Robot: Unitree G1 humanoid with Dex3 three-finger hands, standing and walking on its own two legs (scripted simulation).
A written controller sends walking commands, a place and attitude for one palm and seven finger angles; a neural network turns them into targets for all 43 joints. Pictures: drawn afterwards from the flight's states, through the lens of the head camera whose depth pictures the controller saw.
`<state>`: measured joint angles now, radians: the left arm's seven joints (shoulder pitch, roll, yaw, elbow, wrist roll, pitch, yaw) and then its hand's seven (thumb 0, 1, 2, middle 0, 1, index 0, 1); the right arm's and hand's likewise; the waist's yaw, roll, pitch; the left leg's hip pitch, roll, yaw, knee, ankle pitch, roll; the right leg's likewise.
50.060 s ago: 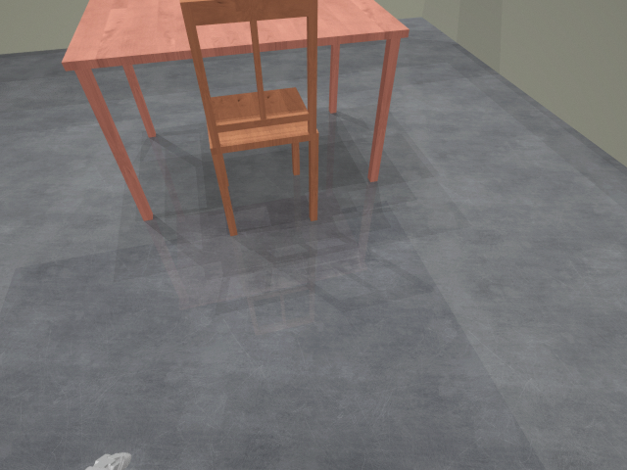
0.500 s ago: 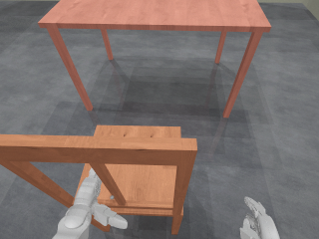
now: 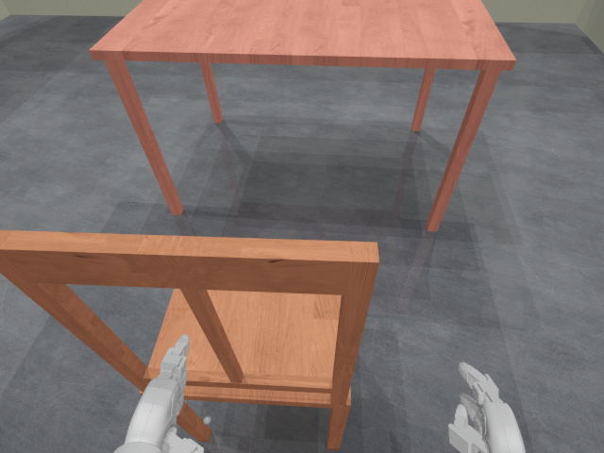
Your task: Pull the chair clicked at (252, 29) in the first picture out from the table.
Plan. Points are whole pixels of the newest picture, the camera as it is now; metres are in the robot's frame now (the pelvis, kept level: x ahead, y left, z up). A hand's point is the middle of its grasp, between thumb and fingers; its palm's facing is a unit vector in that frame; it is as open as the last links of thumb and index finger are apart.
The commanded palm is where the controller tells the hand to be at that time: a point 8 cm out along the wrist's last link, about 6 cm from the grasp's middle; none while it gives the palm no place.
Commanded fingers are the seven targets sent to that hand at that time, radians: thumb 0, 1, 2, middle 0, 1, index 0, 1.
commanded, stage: draw the fingers out of the gap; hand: left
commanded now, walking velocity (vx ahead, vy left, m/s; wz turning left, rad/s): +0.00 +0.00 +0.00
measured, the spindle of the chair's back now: (218, 340) +0.28 +0.13 -0.01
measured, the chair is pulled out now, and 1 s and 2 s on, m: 0.65 0.65 0.65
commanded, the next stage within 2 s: draw the hand back to the body in 0.16 s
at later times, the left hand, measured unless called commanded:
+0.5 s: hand (172, 421) +0.16 +0.15 +0.05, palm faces +0.09 -0.99 -0.05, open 17.5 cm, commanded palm +0.12 +0.20 +0.05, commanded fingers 0.00 -0.55 0.20 0.00 0.00 0.00 0.00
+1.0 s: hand (94, 396) +0.17 +0.21 +0.11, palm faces +0.25 -0.89 -0.37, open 15.9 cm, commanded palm +0.13 +0.25 +0.14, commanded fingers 0.00 0.07 0.50 -0.09 -0.13 -0.09 -0.13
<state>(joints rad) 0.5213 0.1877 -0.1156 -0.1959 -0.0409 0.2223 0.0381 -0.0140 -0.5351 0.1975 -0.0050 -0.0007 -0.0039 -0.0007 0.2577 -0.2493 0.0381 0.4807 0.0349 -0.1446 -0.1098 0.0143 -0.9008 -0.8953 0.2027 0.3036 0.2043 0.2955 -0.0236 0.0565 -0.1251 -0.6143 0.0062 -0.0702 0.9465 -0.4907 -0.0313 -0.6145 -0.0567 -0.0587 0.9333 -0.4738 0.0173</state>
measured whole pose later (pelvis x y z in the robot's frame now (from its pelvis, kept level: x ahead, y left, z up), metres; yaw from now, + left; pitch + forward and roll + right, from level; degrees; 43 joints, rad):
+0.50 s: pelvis +0.00 +0.00 -0.02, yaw +0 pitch +11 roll -2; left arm 0.73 0.17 -0.05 -0.41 -0.14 -0.16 -0.02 -0.02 -0.54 0.20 0.00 0.00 0.00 0.00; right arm 0.24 -0.21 -0.01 0.51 0.04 -0.21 -0.10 0.01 -0.90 -0.90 0.20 0.30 0.20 0.30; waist 0.03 0.05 -0.14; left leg -0.71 0.01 -0.09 1.07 -0.55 -0.03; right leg -0.70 -0.05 -0.07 1.03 -0.52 0.02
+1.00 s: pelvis +0.00 +0.00 +0.02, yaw +0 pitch +2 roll -1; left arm 0.66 0.30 0.10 -0.46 -0.05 0.00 0.12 -0.01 -0.26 0.33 -0.04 -0.06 -0.04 -0.06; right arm 0.23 -0.23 0.01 0.57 0.04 -0.13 -0.13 0.02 -0.90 -0.90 0.20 0.30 0.20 0.30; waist 0.05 0.09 -0.07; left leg -0.42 0.03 -0.07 0.84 -0.46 -0.03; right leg -0.40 -0.04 -0.07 0.80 -0.42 0.02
